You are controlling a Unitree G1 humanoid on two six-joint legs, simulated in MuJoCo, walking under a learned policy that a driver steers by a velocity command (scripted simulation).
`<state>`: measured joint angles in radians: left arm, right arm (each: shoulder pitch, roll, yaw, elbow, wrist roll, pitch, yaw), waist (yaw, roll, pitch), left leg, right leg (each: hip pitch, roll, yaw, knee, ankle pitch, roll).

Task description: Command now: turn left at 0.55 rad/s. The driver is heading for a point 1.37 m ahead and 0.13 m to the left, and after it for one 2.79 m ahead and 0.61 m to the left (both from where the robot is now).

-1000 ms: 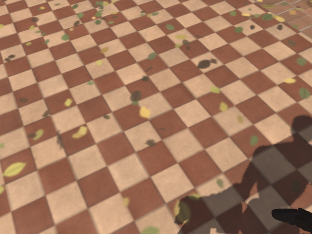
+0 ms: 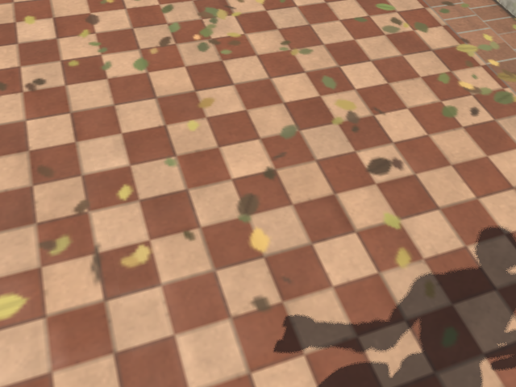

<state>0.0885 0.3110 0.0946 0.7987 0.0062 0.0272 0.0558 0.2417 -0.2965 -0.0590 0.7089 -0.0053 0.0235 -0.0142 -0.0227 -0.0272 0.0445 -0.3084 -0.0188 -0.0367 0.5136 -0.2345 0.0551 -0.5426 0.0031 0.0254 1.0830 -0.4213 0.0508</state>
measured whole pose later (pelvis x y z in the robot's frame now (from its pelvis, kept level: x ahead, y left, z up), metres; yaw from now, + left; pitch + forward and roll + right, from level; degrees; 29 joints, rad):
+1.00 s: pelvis +0.01 +0.01 +0.00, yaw +17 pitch -2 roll +0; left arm 0.17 0.29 0.03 0.97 0.01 0.00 0.02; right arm 0.19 -0.24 -0.02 0.74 -0.02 0.01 -0.01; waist 0.02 0.00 0.03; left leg -0.17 -0.03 -0.04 0.49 -0.29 0.02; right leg -0.17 -0.05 0.02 0.45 -0.25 0.07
